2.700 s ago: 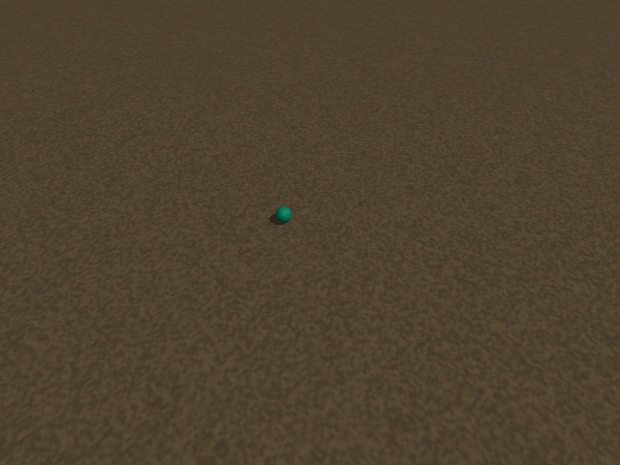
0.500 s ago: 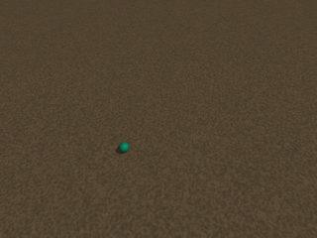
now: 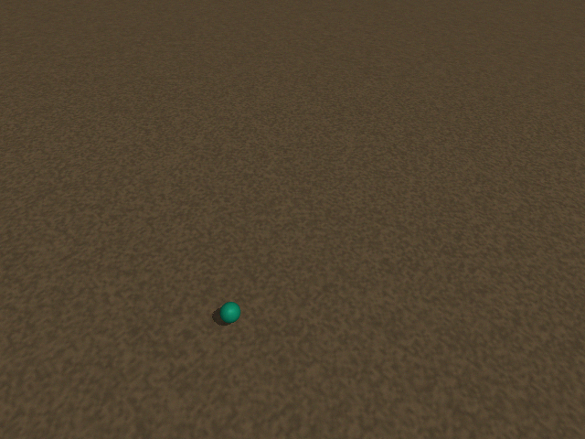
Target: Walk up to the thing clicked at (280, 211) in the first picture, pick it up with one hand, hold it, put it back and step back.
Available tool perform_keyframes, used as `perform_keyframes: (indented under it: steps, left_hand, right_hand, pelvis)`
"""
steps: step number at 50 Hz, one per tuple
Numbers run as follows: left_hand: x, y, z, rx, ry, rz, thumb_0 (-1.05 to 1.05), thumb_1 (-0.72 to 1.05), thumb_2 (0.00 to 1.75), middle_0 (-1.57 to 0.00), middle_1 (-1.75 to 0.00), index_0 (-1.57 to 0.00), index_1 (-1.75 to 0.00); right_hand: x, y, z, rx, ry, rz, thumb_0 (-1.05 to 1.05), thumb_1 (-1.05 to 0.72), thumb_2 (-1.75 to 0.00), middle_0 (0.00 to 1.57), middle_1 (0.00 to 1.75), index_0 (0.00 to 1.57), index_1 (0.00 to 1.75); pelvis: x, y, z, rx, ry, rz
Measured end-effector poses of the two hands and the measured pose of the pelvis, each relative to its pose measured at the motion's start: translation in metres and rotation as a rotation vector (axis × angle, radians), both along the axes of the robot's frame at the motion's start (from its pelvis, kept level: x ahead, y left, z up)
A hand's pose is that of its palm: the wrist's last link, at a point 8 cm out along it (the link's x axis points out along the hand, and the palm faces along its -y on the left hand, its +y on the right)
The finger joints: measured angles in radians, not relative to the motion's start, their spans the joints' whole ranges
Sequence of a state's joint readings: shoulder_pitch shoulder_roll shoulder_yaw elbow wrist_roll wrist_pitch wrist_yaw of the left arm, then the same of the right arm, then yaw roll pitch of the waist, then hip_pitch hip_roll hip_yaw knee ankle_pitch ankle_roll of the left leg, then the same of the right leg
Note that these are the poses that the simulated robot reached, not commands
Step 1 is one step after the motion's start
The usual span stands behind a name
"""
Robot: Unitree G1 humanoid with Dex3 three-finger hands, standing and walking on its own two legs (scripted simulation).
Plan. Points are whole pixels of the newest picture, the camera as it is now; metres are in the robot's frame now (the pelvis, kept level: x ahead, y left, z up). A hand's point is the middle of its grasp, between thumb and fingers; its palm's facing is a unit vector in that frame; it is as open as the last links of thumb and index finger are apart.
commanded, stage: walk up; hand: left
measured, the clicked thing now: (230, 312) +0.68 +0.23 -0.71
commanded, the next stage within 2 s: none
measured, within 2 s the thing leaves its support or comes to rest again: neither
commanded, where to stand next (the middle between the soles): +0.33 +0.00 m, yaw -1 degrees
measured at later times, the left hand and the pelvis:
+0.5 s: hand (138, 379) +0.24 +0.25 -0.10, palm faces -0.04 -0.91 -0.42, open 7.3 cm; pelvis +0.16 -0.02 +0.01, yaw -1 degrees
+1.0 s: hand (137, 349) +0.31 +0.29 -0.15, palm faces -0.08 -0.92 -0.39, open 7.4 cm; pelvis +0.26 +0.01 +0.00, yaw -2 degrees
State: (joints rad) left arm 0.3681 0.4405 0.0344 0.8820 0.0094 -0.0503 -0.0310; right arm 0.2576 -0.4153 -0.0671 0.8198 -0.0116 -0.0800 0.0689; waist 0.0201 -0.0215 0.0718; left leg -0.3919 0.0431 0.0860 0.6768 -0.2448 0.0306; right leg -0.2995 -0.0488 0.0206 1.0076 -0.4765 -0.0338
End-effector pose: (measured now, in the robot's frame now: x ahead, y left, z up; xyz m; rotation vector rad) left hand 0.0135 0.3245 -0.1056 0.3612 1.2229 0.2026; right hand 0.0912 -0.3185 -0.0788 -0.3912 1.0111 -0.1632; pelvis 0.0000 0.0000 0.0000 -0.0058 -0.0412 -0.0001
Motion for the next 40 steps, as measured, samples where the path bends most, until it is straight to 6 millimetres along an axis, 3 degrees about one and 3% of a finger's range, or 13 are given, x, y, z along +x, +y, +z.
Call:
perform_keyframes:
  steps: [9, 14, 18, 24, 29, 35, 40]
  left_hand:
    - [0.106, -0.004, 0.017, -0.030, -0.061, -0.078, 0.01, 0.91, 0.90, -0.20, -0.30, -0.21, -0.30]
    - [0.162, -0.015, 0.028, -0.008, -0.089, -0.110, 0.00, 0.91, 0.90, -0.20, -0.30, -0.21, -0.30]
    - [0.201, -0.025, 0.029, 0.035, -0.145, -0.118, 0.00, 0.91, 0.90, -0.20, -0.30, -0.21, -0.30]
    - [0.222, -0.033, 0.042, 0.040, -0.175, -0.079, 0.00, 0.90, 0.90, -0.20, -0.30, -0.21, -0.30]
    - [0.224, -0.021, 0.043, 0.042, -0.128, -0.059, 0.00, 0.90, 0.90, -0.21, -0.30, -0.21, -0.30]
    - [0.235, 0.009, 0.015, 0.030, -0.054, -0.024, 0.00, 0.90, 0.90, -0.21, -0.30, -0.21, -0.30]
    - [0.259, 0.017, -0.006, 0.004, -0.006, -0.023, 0.01, 0.91, 0.90, -0.20, -0.30, -0.21, -0.30]
  right_hand:
    - [0.013, 0.004, 0.011, -0.001, 0.080, -0.061, 0.00, -0.91, -0.89, 0.21, 0.30, 0.21, 0.30]
    - [0.022, -0.009, -0.003, 0.023, 0.137, -0.097, 0.00, -0.91, -0.89, 0.21, 0.30, 0.21, 0.30]
    - [0.044, -0.023, -0.026, 0.041, 0.170, -0.110, 0.01, -0.91, -0.89, 0.21, 0.30, 0.21, 0.30]
    - [0.101, -0.018, -0.030, 0.065, 0.169, -0.069, 0.01, -0.91, -0.89, 0.20, 0.30, 0.20, 0.29]
    - [0.149, -0.009, -0.020, 0.067, 0.134, -0.030, 0.01, -0.91, -0.89, 0.20, 0.30, 0.20, 0.29]
    - [0.194, 0.008, -0.016, 0.004, 0.097, -0.027, 0.00, -0.91, -0.89, 0.20, 0.30, 0.20, 0.29]
    - [0.213, 0.025, -0.010, -0.013, 0.074, -0.045, 0.00, -0.91, -0.89, 0.20, 0.30, 0.20, 0.29]
  pelvis:
    - [0.059, 0.003, 0.017, 0.015, 0.002, -0.017]
    - [0.095, -0.006, 0.015, 0.021, 0.006, -0.021]
    - [0.126, -0.020, 0.002, 0.006, -0.001, -0.024]
    - [0.158, -0.021, 0.010, 0.004, -0.009, -0.016]
    - [0.183, -0.013, 0.015, 0.001, -0.004, -0.016]
    - [0.216, 0.011, 0.003, -0.010, 0.002, -0.019]
    - [0.232, 0.021, -0.001, 0.002, -0.001, -0.029]
